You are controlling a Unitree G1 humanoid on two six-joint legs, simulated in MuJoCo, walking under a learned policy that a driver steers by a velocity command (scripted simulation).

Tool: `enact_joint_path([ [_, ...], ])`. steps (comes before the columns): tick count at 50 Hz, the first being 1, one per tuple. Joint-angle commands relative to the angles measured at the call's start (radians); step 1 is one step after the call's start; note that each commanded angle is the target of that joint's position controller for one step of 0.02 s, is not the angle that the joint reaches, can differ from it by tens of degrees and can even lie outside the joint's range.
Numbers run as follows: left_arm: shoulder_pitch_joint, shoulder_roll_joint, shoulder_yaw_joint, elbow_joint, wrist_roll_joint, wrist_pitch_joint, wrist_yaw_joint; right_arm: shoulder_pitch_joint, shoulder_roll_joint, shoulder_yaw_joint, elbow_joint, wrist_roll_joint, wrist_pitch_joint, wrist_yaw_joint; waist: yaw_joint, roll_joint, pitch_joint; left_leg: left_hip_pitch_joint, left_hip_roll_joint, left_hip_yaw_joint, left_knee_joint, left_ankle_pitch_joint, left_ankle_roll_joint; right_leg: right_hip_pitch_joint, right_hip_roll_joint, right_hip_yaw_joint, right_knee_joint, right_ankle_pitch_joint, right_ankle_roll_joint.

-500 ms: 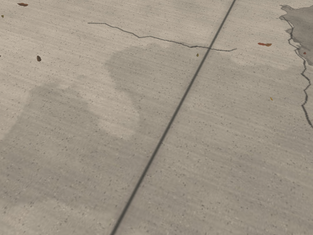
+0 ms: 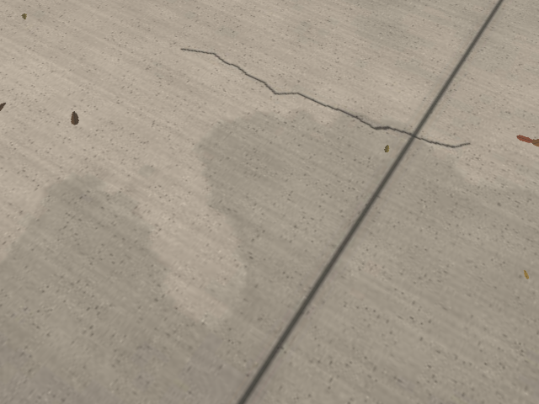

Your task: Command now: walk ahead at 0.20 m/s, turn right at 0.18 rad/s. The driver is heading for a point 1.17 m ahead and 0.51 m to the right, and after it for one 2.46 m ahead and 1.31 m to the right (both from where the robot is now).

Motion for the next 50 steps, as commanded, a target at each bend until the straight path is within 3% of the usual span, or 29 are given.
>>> enact_joint_path([
  [1,-0.026,0.18,0.053,-0.052,-0.009,0.003,0.008,0.121,-0.014,0.0,-0.049,-0.016,-0.003,-0.021,-0.06,-0.088,-0.26,0.068,0.012,0.039,-0.227,0.032,-0.025,0.163,-0.245,0.256,-0.124,0.718,-0.22],
  [3,-0.02,0.224,0.075,-0.056,-0.021,0.027,0.021,0.099,-0.043,-0.006,-0.052,-0.014,0.004,-0.026,-0.057,-0.083,-0.307,0.112,0.0,0.025,-0.29,0.158,-0.023,0.146,-0.254,0.28,-0.137,0.55,-0.222],
  [5,-0.026,0.229,0.084,-0.064,-0.038,0.055,0.034,0.032,-0.07,-0.015,-0.067,-0.013,0.021,-0.026,-0.047,-0.087,-0.275,0.12,-0.016,0.014,-0.34,0.217,-0.013,0.085,-0.236,0.317,-0.17,0.203,-0.194],
  [7,-0.021,0.22,0.088,-0.068,-0.044,0.079,0.047,-0.036,-0.071,-0.017,-0.089,-0.014,0.026,-0.022,-0.034,-0.117,-0.218,0.126,-0.037,0.006,-0.412,0.244,-0.003,0.029,-0.205,0.362,-0.195,-0.102,-0.165],
  [9,-0.018,0.211,0.091,-0.074,-0.044,0.094,0.057,-0.061,-0.074,-0.021,-0.101,-0.011,0.013,-0.015,-0.035,-0.148,-0.186,0.148,-0.051,0.001,-0.522,0.253,0.007,0.023,-0.184,0.417,-0.182,-0.214,-0.143],
  [11,-0.028,0.193,0.091,-0.086,-0.05,0.107,0.065,-0.007,-0.088,-0.032,-0.085,-0.006,-0.01,-0.01,-0.07,-0.141,-0.192,0.276,-0.029,0.005,-0.73,0.343,0.031,-0.002,-0.14,0.436,-0.106,-0.234,-0.089],
  [12,0.008,0.144,0.078,-0.088,-0.048,0.111,0.063,0.032,-0.147,-0.049,-0.085,-0.019,-0.014,-0.017,-0.065,-0.048,-0.226,0.384,0.131,-0.106,-0.825,0.317,0.089,-0.071,-0.084,0.379,0.042,-0.379,-0.034],
  [13,0.057,0.084,0.067,-0.112,-0.048,0.107,0.059,-0.014,-0.221,-0.067,-0.099,-0.048,-0.003,-0.023,-0.009,0.22,-0.227,0.418,0.367,-0.364,-0.887,0.378,0.221,-0.239,0.071,0.16,0.302,-0.542,0.023],
  [14,0.068,0.166,0.087,-0.116,-0.037,0.097,0.057,-0.048,-0.179,-0.059,-0.115,-0.075,-0.01,-0.019,-0.005,0.243,-0.223,0.328,0.431,-0.437,-0.915,0.443,0.297,-0.257,0.004,0.146,0.519,-0.532,0.059],
  [15,0.091,0.224,0.109,-0.095,-0.044,0.103,0.056,-0.113,-0.115,-0.042,-0.136,-0.066,-0.016,-0.023,0.019,0.171,-0.204,0.305,0.373,-0.334,-0.9,0.445,0.28,-0.245,-0.028,0.145,0.617,-0.467,0.077],
  [17,0.136,0.222,0.12,-0.058,-0.039,0.133,0.067,-0.187,-0.072,-0.032,-0.147,-0.031,-0.021,-0.027,0.037,0.122,-0.177,0.308,0.268,-0.15,-0.876,0.44,0.215,-0.269,-0.058,0.116,0.735,-0.354,0.119],
  [20,0.081,0.168,0.104,-0.102,-0.049,0.146,0.056,-0.157,-0.074,-0.032,-0.136,-0.034,-0.015,-0.041,0.005,0.127,-0.155,0.31,0.238,-0.004,-0.882,0.542,0.237,-0.287,-0.091,0.066,0.765,-0.269,0.166],
  [23,-0.004,0.135,0.086,-0.158,-0.049,0.142,0.04,-0.084,-0.104,-0.047,-0.114,-0.037,-0.003,-0.05,-0.044,0.124,-0.181,0.413,0.28,0.037,-0.876,0.609,0.272,-0.298,-0.126,0.05,0.632,-0.252,0.186],
  [27,-0.033,0.122,0.078,-0.191,-0.044,0.146,0.017,-0.085,-0.157,-0.074,-0.11,-0.029,0.0,-0.034,-0.051,0.134,-0.203,0.412,0.323,0.123,-0.862,0.662,0.275,-0.177,-0.144,0.005,0.465,-0.262,0.158],
  [30,-0.039,0.138,0.088,-0.201,-0.046,0.165,0.007,-0.09,-0.177,-0.091,-0.103,-0.007,-0.006,-0.011,-0.044,0.153,-0.202,0.399,0.344,0.185,-0.83,0.697,0.251,-0.07,-0.126,-0.045,0.341,-0.279,0.117],
  [32,-0.043,0.147,0.098,-0.211,-0.049,0.18,-0.003,-0.088,-0.182,-0.1,-0.096,0.01,-0.013,0.003,-0.035,0.163,-0.206,0.416,0.364,0.206,-0.784,0.706,0.219,-0.012,-0.117,-0.061,0.239,-0.284,0.081],
  [34,0.017,0.156,0.114,-0.192,-0.051,0.186,-0.004,-0.091,-0.165,-0.103,-0.081,0.03,-0.011,0.011,0.011,0.14,-0.219,0.37,0.342,0.27,-0.661,0.671,0.143,0.14,-0.081,-0.08,0.048,-0.163,0.024],
  [35,0.096,0.21,0.139,-0.167,-0.047,0.183,0.012,-0.032,-0.132,-0.098,-0.055,0.024,-0.013,0.018,0.036,0.038,-0.236,0.25,0.277,0.323,-0.507,0.571,0.072,0.315,-0.077,-0.007,-0.05,0.028,-0.027],
  [36,0.164,0.374,0.181,-0.167,-0.039,0.175,0.035,-0.06,-0.073,-0.078,-0.111,-0.026,-0.019,0.021,0.027,-0.31,-0.236,-0.132,0.142,0.375,-0.161,-0.01,-0.029,0.562,-0.33,0.37,-0.026,0.593,-0.158],
  [37,0.114,0.381,0.169,-0.202,0.002,0.143,0.026,-0.135,-0.07,-0.071,-0.161,-0.044,-0.023,0.01,0.044,-0.307,-0.333,-0.299,0.04,0.154,0.026,-0.189,-0.063,0.546,-0.437,0.589,-0.049,0.534,-0.341],
  [38,0.101,0.326,0.157,-0.197,0.0,0.116,0.016,-0.201,-0.121,-0.083,-0.161,-0.027,-0.02,0.0,0.075,-0.174,-0.322,-0.316,0.046,0.066,0.085,-0.133,-0.045,0.521,-0.395,0.501,-0.082,0.434,-0.321],
  [39,0.071,0.302,0.148,-0.183,-0.018,0.101,0.026,-0.214,-0.111,-0.082,-0.167,-0.012,-0.023,-0.009,0.041,-0.145,-0.268,-0.329,0.047,0.037,0.057,-0.039,-0.022,0.479,-0.334,0.439,-0.089,0.349,-0.266],
  [40,0.02,0.265,0.136,-0.188,-0.043,0.101,0.038,-0.185,-0.116,-0.085,-0.148,-0.018,-0.023,-0.021,0.008,-0.097,-0.239,-0.33,0.056,0.023,0.013,0.034,-0.017,0.442,-0.294,0.398,-0.085,0.295,-0.219],
  [41,-0.035,0.244,0.126,-0.202,-0.052,0.109,0.049,-0.159,-0.132,-0.091,-0.142,-0.024,-0.023,-0.028,-0.021,-0.105,-0.227,-0.289,0.051,0.013,-0.034,0.088,-0.017,0.38,-0.272,0.375,-0.088,0.284,-0.199],
  [43,-0.057,0.242,0.124,-0.215,-0.039,0.117,0.061,-0.127,-0.116,-0.088,-0.127,-0.024,-0.028,-0.023,-0.039,-0.111,-0.25,-0.207,0.007,0.018,-0.1,0.149,-0.026,0.324,-0.238,0.367,-0.082,0.304,-0.189],
  [47,-0.047,0.247,0.123,-0.205,-0.039,0.122,0.073,-0.113,-0.076,-0.066,-0.103,-0.012,-0.024,-0.009,-0.021,-0.122,-0.281,-0.088,-0.022,0.023,-0.309,0.215,-0.038,0.282,-0.216,0.361,-0.043,0.24,-0.164],
  [50,-0.051,0.221,0.103,-0.194,-0.021,0.125,0.065,-0.097,-0.085,-0.062,-0.097,-0.006,-0.014,0.008,-0.003,-0.161,-0.281,0.017,-0.002,0.047,-0.369,0.219,-0.029,0.221,-0.228,0.362,-0.024,0.208,-0.162],
])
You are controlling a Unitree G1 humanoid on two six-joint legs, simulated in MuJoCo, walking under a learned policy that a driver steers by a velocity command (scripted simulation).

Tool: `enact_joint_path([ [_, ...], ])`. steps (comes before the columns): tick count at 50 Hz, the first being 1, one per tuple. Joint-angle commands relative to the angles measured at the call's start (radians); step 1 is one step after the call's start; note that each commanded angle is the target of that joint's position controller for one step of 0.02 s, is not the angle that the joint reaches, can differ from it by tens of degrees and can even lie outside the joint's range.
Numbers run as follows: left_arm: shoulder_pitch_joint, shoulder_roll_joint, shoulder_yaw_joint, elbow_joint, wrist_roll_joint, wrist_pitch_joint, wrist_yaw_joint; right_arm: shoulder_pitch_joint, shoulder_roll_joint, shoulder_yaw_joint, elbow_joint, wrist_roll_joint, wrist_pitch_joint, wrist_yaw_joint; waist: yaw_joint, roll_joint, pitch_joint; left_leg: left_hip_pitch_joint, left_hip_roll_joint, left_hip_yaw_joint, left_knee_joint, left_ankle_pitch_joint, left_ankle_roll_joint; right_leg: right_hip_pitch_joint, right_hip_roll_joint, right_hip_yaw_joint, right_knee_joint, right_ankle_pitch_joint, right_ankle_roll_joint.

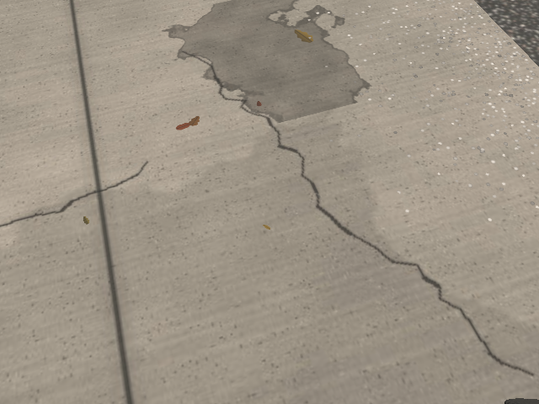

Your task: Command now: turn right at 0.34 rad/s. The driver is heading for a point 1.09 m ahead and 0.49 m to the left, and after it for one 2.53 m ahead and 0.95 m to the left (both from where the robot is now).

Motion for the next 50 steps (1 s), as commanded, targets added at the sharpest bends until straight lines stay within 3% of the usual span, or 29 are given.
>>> enact_joint_path([
  [1,-0.029,0.111,0.017,-0.06,0.018,-0.014,-0.003,0.025,-0.071,-0.009,-0.052,0.007,-0.003,0.015,0.017,-0.173,-0.207,0.124,0.026,0.031,-0.052,0.009,0.01,0.116,-0.26,0.184,-0.059,0.367,-0.171],
  [2,-0.032,0.076,0.0,-0.05,0.023,-0.017,-0.008,0.028,-0.063,-0.004,-0.053,0.007,-0.003,0.021,0.016,-0.172,-0.2,0.166,0.041,0.033,-0.091,0.01,0.021,0.098,-0.263,0.183,-0.053,0.343,-0.167],
  [4,-0.046,0.001,-0.037,-0.022,0.031,-0.029,-0.018,0.056,-0.011,0.016,-0.042,0.002,-0.011,0.036,-0.017,-0.158,-0.174,0.334,0.045,0.056,-0.32,0.154,0.053,0.034,-0.228,0.136,-0.053,0.181,-0.121],
  [5,0.007,-0.003,-0.04,0.003,0.042,-0.04,-0.022,0.03,-0.027,0.017,-0.054,-0.009,-0.013,0.037,0.003,-0.127,-0.139,0.373,0.05,0.018,-0.393,0.269,0.072,0.018,-0.177,0.105,-0.049,0.048,-0.077],
  [6,0.063,0.035,-0.028,0.011,0.058,-0.047,-0.018,-0.018,-0.127,0.0,-0.092,-0.014,-0.014,0.031,0.065,-0.001,-0.1,0.338,0.139,-0.122,-0.398,0.47,0.116,0.014,-0.091,0.038,0.042,-0.106,-0.025],
  [7,0.099,0.055,-0.017,0.008,0.059,-0.051,-0.013,-0.055,-0.178,-0.011,-0.098,-0.008,-0.013,0.029,0.118,0.137,-0.082,0.251,0.203,-0.221,-0.43,0.439,0.226,0.045,-0.03,-0.046,0.075,-0.154,0.028],
  [8,0.042,0.084,-0.01,0.004,0.053,-0.052,-0.001,-0.049,-0.165,-0.015,-0.102,0.001,-0.012,0.029,0.079,0.183,-0.06,0.195,0.22,-0.307,-0.476,0.315,0.271,0.066,-0.031,-0.081,0.102,-0.132,0.054],
  [9,-0.01,0.094,-0.001,-0.008,0.038,-0.049,0.007,-0.009,-0.16,-0.018,-0.093,0.006,-0.01,0.028,0.045,0.195,-0.055,0.206,0.214,-0.347,-0.487,0.272,0.272,0.053,-0.024,-0.089,0.124,-0.129,0.054],
  [12,-0.047,0.041,0.001,-0.024,0.021,-0.044,0.006,0.076,-0.177,-0.034,-0.089,0.022,-0.008,0.01,-0.002,0.214,-0.096,0.342,0.221,-0.435,-0.473,0.336,0.304,-0.059,0.017,-0.079,0.207,-0.269,0.053],
  [14,-0.058,0.016,0.0,-0.03,0.013,-0.055,-0.002,0.107,-0.174,-0.045,-0.087,0.027,-0.002,-0.002,-0.022,0.19,-0.141,0.441,0.231,-0.48,-0.459,0.414,0.315,-0.129,0.013,-0.04,0.261,-0.344,0.06],
  [16,-0.043,0.007,0.002,-0.019,0.0,-0.067,-0.009,0.082,-0.169,-0.055,-0.098,0.039,0.018,-0.015,-0.015,0.159,-0.175,0.471,0.207,-0.475,-0.448,0.429,0.291,-0.12,0.007,-0.024,0.202,-0.293,0.071],
  [19,0.043,0.001,0.01,0.025,-0.01,-0.076,-0.026,0.0,-0.163,-0.063,-0.131,0.056,0.058,-0.022,0.033,0.148,-0.19,0.352,0.125,-0.425,-0.434,0.319,0.231,0.081,0.027,-0.069,-0.059,-0.099,0.066],
  [20,0.099,0.022,0.021,0.05,-0.008,-0.073,-0.027,-0.02,-0.149,-0.059,-0.144,0.061,0.065,-0.023,0.056,0.135,-0.194,0.247,0.085,-0.392,-0.407,0.213,0.191,0.215,-0.008,-0.069,-0.166,0.011,0.049],
  [21,0.122,0.092,0.04,0.053,0.005,-0.065,-0.021,0.016,-0.097,-0.045,-0.146,0.053,0.067,-0.019,0.035,0.0,-0.183,0.07,-0.002,-0.298,-0.252,-0.041,0.133,0.346,-0.187,0.094,-0.228,0.001,-0.015],
  [22,0.049,0.164,0.048,0.026,0.051,-0.06,-0.02,0.064,-0.083,-0.045,-0.158,0.046,0.057,-0.017,-0.014,-0.262,-0.125,-0.124,-0.125,-0.131,-0.02,-0.269,0.08,0.296,-0.41,0.362,-0.266,0.105,-0.15],
  [23,0.0,0.124,0.036,-0.005,0.071,-0.07,-0.018,0.093,-0.167,-0.067,-0.147,0.025,0.044,-0.011,-0.033,-0.205,-0.097,-0.129,-0.017,-0.122,0.181,-0.271,0.047,0.22,-0.497,0.36,-0.258,0.196,-0.219],
  [24,-0.033,0.071,0.021,-0.015,0.058,-0.077,-0.007,0.106,-0.197,-0.076,-0.121,0.03,0.045,-0.005,-0.041,-0.122,-0.092,-0.147,0.02,-0.092,0.25,-0.162,0.043,0.221,-0.437,0.26,-0.275,0.007,-0.185],
  [25,-0.033,0.066,0.018,-0.017,0.031,-0.084,0.002,0.117,-0.18,-0.071,-0.104,0.031,0.048,-0.001,-0.031,-0.115,-0.076,-0.204,0.035,-0.073,0.281,-0.066,0.037,0.263,-0.366,0.198,-0.294,-0.182,-0.133],
  [26,-0.011,0.081,0.02,-0.007,0.01,-0.092,0.013,0.106,-0.16,-0.063,-0.105,0.03,0.046,0.004,-0.012,-0.139,-0.065,-0.284,0.057,-0.056,0.336,-0.006,0.032,0.317,-0.354,0.178,-0.313,-0.265,-0.109],
  [27,0.031,0.087,0.016,0.002,0.008,-0.1,0.019,0.087,-0.142,-0.053,-0.11,0.036,0.041,0.013,0.014,-0.129,-0.052,-0.334,0.077,-0.038,0.38,0.027,0.03,0.344,-0.35,0.145,-0.326,-0.287,-0.098],
  [31,0.184,0.102,0.015,0.034,0.026,-0.13,0.01,0.013,-0.11,-0.032,-0.152,0.043,0.009,0.03,0.088,-0.099,-0.016,-0.453,0.114,0.001,0.406,0.117,0.021,0.437,-0.35,0.047,-0.36,-0.296,-0.086],
  [38,0.232,0.111,0.017,0.078,0.034,-0.144,-0.01,-0.014,-0.073,-0.009,-0.178,0.054,-0.007,0.052,0.084,-0.1,0.091,-0.478,0.158,0.012,0.301,0.232,0.027,0.413,-0.381,-0.161,-0.403,-0.146,-0.086],
  [44,0.27,0.121,0.021,0.14,0.025,-0.129,-0.02,-0.128,-0.019,0.032,-0.207,0.063,-0.02,0.094,0.098,-0.061,0.178,-0.43,0.175,0.125,0.104,0.223,0.124,0.479,-0.392,-0.366,-0.411,0.055,-0.066],
  [45,0.253,0.132,0.023,0.142,0.022,-0.123,-0.022,-0.13,-0.02,0.035,-0.209,0.065,-0.021,0.1,0.082,-0.058,0.175,-0.365,0.158,0.16,0.052,0.198,0.148,0.474,-0.379,-0.413,-0.388,0.186,-0.056],
  [47,0.23,0.194,0.034,0.142,0.012,-0.114,-0.022,-0.081,-0.056,0.021,-0.201,0.066,-0.02,0.099,0.017,-0.115,0.096,-0.117,0.057,0.265,0.002,0.122,0.195,0.451,-0.367,-0.472,-0.261,0.8,-0.047],
  [48,0.223,0.228,0.041,0.144,0.005,-0.106,-0.021,0.023,-0.098,-0.001,-0.182,0.073,-0.016,0.093,-0.056,-0.159,0.019,0.045,-0.008,0.298,0.018,0.068,0.219,0.444,-0.377,-0.482,-0.11,1.091,-0.046],
  [49,0.217,0.254,0.046,0.142,-0.006,-0.106,-0.022,0.194,-0.161,-0.035,-0.144,0.075,-0.01,0.087,-0.155,-0.178,-0.088,0.314,-0.064,0.295,-0.008,0.024,0.26,0.362,-0.388,-0.47,0.109,1.226,-0.05],
  [50,0.207,0.226,0.03,0.133,-0.009,-0.121,-0.017,0.429,-0.233,-0.082,-0.073,0.068,0.007,0.069,-0.277,-0.121,-0.189,0.719,-0.061,0.18,-0.126,0.088,0.316,0.118,-0.359,-0.446,0.403,1.034,-0.025],
])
